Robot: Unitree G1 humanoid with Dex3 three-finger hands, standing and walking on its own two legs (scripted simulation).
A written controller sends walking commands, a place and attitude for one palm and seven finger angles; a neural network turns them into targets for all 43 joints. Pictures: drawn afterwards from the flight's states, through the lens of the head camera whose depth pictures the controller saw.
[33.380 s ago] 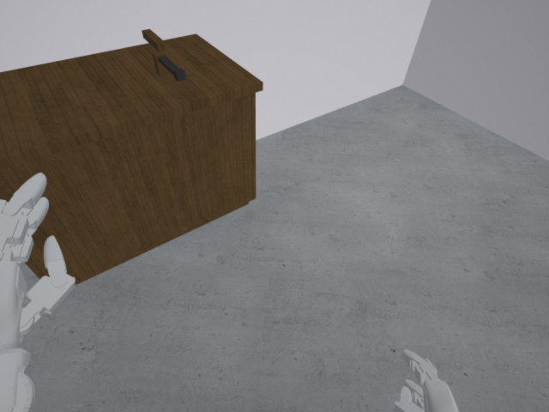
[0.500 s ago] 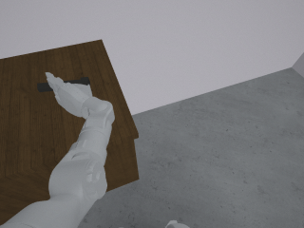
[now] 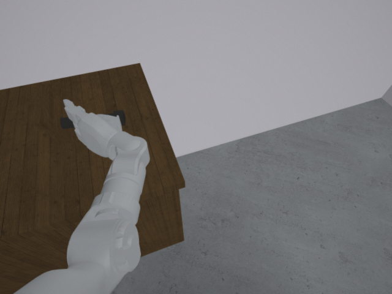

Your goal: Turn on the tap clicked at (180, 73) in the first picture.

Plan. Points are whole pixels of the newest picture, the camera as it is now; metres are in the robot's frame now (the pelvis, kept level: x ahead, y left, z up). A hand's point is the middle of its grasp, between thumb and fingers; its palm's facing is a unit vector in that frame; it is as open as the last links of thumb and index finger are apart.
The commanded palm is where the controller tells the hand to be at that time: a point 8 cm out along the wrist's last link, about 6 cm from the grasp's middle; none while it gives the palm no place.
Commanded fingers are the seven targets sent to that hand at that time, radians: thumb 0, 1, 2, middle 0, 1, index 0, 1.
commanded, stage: lift the hand up off the lever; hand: left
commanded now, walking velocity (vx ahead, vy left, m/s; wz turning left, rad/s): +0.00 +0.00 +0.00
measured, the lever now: (119, 118) +0.54 +0.18 +0.02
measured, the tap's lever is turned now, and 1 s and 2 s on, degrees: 78 78 78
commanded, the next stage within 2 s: draw the hand back beside the body in 0.38 s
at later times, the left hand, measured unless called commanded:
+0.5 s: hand (116, 121) +0.45 +0.15 +0.10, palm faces +0.78 -0.61 -0.15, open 7.8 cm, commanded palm +0.39 +0.17 +0.11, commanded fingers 0.00 0.90 0.90 -0.15 -0.16 -0.15 -0.16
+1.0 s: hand (71, 167) +0.31 +0.18 +0.16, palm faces +0.21 -0.95 -0.23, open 7.7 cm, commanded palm +0.28 +0.22 +0.15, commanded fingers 0.00 0.90 0.90 -0.18 -0.23 -0.18 -0.23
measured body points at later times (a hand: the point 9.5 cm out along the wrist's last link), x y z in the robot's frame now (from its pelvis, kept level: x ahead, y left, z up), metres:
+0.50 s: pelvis -0.01 +0.00 +0.00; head +0.04 -0.01 +0.45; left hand +0.41 +0.18 +0.11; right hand +0.07 -0.24 -0.14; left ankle -0.02 +0.12 -0.71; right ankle +0.01 -0.07 -0.71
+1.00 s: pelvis -0.03 +0.01 +0.03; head -0.04 -0.02 +0.48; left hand +0.29 +0.23 +0.17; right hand +0.12 -0.24 -0.07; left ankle -0.02 +0.12 -0.71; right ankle +0.00 -0.07 -0.71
